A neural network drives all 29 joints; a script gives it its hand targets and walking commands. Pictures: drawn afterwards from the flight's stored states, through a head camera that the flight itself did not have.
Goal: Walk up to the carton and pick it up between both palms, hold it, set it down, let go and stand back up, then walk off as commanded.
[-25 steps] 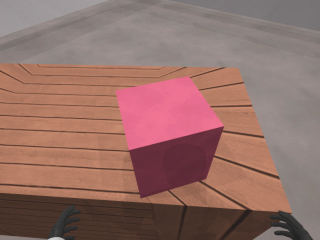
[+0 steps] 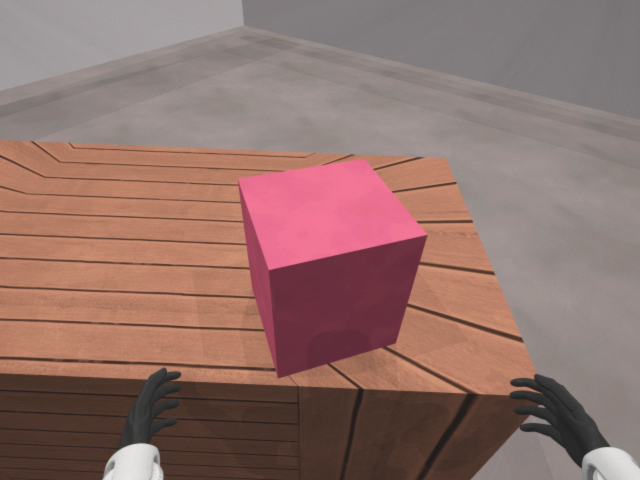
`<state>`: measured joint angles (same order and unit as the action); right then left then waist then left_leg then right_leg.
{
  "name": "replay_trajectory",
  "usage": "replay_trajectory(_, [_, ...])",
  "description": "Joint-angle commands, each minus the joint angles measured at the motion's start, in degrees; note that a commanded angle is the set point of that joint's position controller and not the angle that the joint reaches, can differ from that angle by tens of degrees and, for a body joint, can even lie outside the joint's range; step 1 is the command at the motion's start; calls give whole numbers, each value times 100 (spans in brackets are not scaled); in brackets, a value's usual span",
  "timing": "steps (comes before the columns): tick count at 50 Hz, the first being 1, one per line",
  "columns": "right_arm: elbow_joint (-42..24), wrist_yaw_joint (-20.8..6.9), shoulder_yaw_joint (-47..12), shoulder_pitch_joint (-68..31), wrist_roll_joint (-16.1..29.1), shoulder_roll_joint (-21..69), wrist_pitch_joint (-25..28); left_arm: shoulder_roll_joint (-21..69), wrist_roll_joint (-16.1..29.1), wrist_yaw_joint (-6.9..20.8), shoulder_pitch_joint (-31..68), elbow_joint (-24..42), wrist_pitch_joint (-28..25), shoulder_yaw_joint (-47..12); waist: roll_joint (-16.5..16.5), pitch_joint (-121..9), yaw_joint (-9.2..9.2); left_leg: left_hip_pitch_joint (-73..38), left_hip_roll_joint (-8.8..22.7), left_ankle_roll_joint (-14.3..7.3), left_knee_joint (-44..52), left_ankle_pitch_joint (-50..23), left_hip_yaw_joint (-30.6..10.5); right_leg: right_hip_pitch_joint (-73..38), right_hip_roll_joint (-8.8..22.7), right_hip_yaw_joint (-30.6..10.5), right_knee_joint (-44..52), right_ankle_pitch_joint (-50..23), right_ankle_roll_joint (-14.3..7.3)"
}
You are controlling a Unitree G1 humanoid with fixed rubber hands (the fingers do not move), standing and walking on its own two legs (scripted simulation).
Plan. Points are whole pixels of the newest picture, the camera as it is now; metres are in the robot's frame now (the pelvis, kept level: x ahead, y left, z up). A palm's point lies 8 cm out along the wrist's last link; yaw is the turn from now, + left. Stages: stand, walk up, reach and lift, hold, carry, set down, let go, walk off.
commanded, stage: reach and lift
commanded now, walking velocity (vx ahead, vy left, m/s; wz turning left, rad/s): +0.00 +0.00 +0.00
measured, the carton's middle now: (322, 266) +0.45 +0.01 +0.03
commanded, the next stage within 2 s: none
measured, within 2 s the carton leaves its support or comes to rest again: neither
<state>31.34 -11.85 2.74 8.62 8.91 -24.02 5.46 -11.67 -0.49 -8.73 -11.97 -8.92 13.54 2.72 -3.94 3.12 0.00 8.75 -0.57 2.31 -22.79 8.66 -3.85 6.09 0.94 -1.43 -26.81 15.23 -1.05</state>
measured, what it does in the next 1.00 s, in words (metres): stands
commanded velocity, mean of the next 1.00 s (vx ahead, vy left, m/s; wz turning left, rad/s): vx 0.00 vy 0.00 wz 0.00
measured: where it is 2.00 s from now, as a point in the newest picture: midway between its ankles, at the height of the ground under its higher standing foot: outside the picture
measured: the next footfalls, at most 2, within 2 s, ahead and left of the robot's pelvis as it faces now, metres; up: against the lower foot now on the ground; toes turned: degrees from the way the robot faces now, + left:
none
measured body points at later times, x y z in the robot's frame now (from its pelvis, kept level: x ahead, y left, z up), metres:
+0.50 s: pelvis +0.03 -0.02 +0.00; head +0.04 -0.02 +0.45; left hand +0.25 +0.16 +0.00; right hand +0.24 -0.31 +0.01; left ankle +0.07 +0.13 -0.74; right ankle +0.00 -0.10 -0.74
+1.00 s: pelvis +0.01 -0.02 +0.00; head +0.01 -0.01 +0.45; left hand +0.26 +0.16 +0.05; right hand +0.23 -0.28 +0.03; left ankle +0.07 +0.13 -0.74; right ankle +0.00 -0.10 -0.74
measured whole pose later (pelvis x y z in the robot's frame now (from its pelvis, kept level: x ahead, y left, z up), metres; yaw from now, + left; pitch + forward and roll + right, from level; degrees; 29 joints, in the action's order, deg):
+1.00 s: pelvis +0.01 -0.02 +0.00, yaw -4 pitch -4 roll +1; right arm 19.1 -12.4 -5.1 8.1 24.1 -26.6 11.8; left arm -0.7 -0.5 -16.6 -12.5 6.2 9.1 -0.1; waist -2.5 2.6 0.0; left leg 9.6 2.1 2.6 -20.0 8.4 -1.1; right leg 6.6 -3.0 -0.2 -24.1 14.2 -3.2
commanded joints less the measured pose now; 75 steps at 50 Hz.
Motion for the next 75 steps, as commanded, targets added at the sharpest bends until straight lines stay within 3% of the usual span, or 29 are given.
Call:
replay_trajectory(1, [-514,-490,468,-729,597,-1694,-115,587,-516,-266,239,598,-5,-217,1548,-225,-111,1008,961,-347,1664,3426,-291,-405,-605,557,298,-85,-109])
replay_trajectory(4, [-627,-574,542,-858,673,-1675,40,686,-359,-301,205,1045,-122,-389,1142,-466,-149,734,791,-170,1328,2504,-120,-217,-505,462,476,-301,-158])
replay_trajectory(7, [-642,-611,762,-929,745,-1595,204,599,41,-400,297,1382,-304,-641,376,-605,-75,-683,404,26,774,1539,64,1339,-221,307,1060,297,-308])
replay_trajectory(9, [-877,-512,548,-617,810,-1386,273,554,43,-390,99,1338,-425,-481,163,-653,-132,-728,318,-93,619,951,284,1263,-171,200,1146,182,-249])
replay_trajectory(12, [-1378,-432,440,-525,886,-1421,545,615,287,-396,-100,1614,-746,-423,-489,-815,-234,-749,233,-275,461,204,479,1116,-268,185,1085,-189,-106])
replay_trajectory(16, [-1733,-290,201,-402,910,-1336,711,616,378,-435,-215,1408,-1003,-266,-997,-667,-405,-234,143,-426,412,229,525,765,-80,-249,1192,271,107])
replay_trajectory(17, [-1657,-254,50,-332,900,-1234,692,593,355,-439,-187,1314,-1010,-196,-968,-566,-482,-104,108,-452,421,196,578,682,-28,-317,1207,245,152])
replay_trajectory(19, [-1443,-219,-123,-1,1016,-1229,696,667,306,-421,-444,1339,-1029,-166,-882,-622,-479,-176,88,-431,423,-223,565,484,-15,-315,1153,-619,217])
replay_trajectory(23, [-1027,-149,-689,622,1475,-1289,909,892,-19,-426,-1102,1843,-1115,8,-127,-942,-623,-409,17,-242,430,-1429,495,-26,-73,-286,860,-3072,182])
replay_trajectory(25, [-1089,-128,-813,641,1657,-1324,1152,1013,-80,-470,-1230,2294,-1252,-62,257,-1281,-647,-527,17,-109,294,-2092,441,-77,-90,-247,716,-3832,140])
replay_trajectory(27, [-1130,-110,-842,583,1815,-1376,1401,1080,-205,-520,-1255,2589,-1369,-86,501,-1569,-621,-830,26,-9,127,-2688,382,13,-173,-204,680,-4047,45])
replay_trajectory(29, [-1175,-90,-828,486,1925,-1396,1623,1112,-253,-577,-1160,2819,-1518,-122,534,-1579,-605,-1006,31,38,12,-2907,383,215,-266,-155,722,-3748,-38])
replay_trajectory(30, [-1169,-93,-670,488,1914,-1442,1695,1167,-265,-595,-1228,2873,-1541,-249,531,-1571,-467,-1194,27,55,-40,-2997,329,365,-368,-93,773,-3549,-101])
replay_trajectory(35, [-1236,-110,-499,64,1894,-1558,1654,1219,-229,-620,-989,2505,-1397,-319,46,-1058,-377,-1023,65,-91,137,-1907,373,754,-436,-18,1040,-1978,-198])
replay_trajectory(39, [-1674,-73,-463,-482,1799,-1639,1310,1199,-61,-602,-560,2270,-1010,-318,-456,-740,-493,-686,105,-281,327,-924,400,850,-346,-106,1150,-1101,-200])
replay_trajectory(42, [-2066,-57,-263,-1157,1634,-1564,1004,1053,48,-665,189,2114,-788,-266,-754,-547,-558,-253,145,-405,500,310,424,1059,-205,-309,1315,473,-170])
replay_trajectory(45, [-2449,-41,-63,-1837,1555,-1433,738,899,207,-819,981,2270,-548,-277,-711,-560,-687,-8,137,-411,433,993,430,1297,-5,-668,1447,1719,-196])
replay_trajectory(48, [-2313,-16,-93,-2082,1594,-1402,429,817,208,-901,1397,2189,-242,-140,-581,-483,-715,-148,123,-322,350,1092,455,1576,113,-795,1503,1934,-244])
replay_trajectory(52, [-1441,63,-205,-2264,1675,-1250,-124,842,-175,-998,1776,2148,427,198,529,-552,-821,-298,220,-173,653,662,562,1061,-60,-623,1396,930,-287])
replay_trajectory(56, [-861,119,-265,-2104,1870,-1510,-540,1050,-533,-965,1588,2546,1082,306,1053,-781,-680,-1077,219,-34,630,-350,502,923,-304,-273,1263,-442,-462])
replay_trajectory(58, [-1062,175,-159,-2524,1840,-1582,-705,1048,-504,-957,1885,2701,1302,387,872,-913,-678,-1106,230,-63,633,-58,453,967,-328,-277,1269,-120,-456])
replay_trajectory(61, [-1788,300,-182,-2900,1860,-1583,-771,1040,-256,-905,2043,3137,1449,281,583,-1199,-708,-1131,223,-104,505,-792,527,790,-424,-198,1135,-782,-396])
replay_trajectory(63, [-2594,412,-175,-3080,1884,-1745,-675,1009,3,-829,1986,3582,1419,229,331,-1707,-691,-1252,202,-88,309,-1685,566,503,-491,-157,989,-1709,-312])
replay_trajectory(65, [-3295,586,-285,-2942,1938,-1855,-544,976,162,-729,1617,3822,1366,298,-87,-2091,-754,-1170,135,-28,128,-2573,621,-83,-496,-199,752,-3393,-175])
replay_trajectory(68, [-3648,893,-633,-2725,1937,-1837,-535,855,215,-461,1196,3344,1404,716,-540,-1992,-920,-829,45,-20,265,-2691,635,-801,-320,-317,642,-5168,141])
replay_trajectory(69, [-3418,963,-665,-2614,1888,-1857,-620,878,171,-378,1159,3086,1482,801,-656,-1753,-856,-734,39,-21,376,-2481,607,-837,-279,-312,671,-5241,227])
replay_trajectory(71, [-2874,1050,-871,-2647,1863,-1750,-893,872,-42,-242,1286,2589,1703,1082,-676,-1306,-938,-662,54,-53,567,-2043,589,-683,-224,-335,806,-4837,275])
replay_trajectory(73, [-2606,1080,-1019,-2931,1925,-1577,-1161,824,-138,-169,1672,2679,1836,1263,-506,-1162,-991,-725,100,-80,650,-1710,558,-409,-164,-432,993,-3947,247])
replay_trajectory(75, [-2511,1014,-1105,-3337,2021,-1282,-1396,720,-179,-203,2181,2950,1900,1356,-229,-1094,-1104,-756,120,-145,690,-1174,546,55,-149,-489,1181,-2502,145])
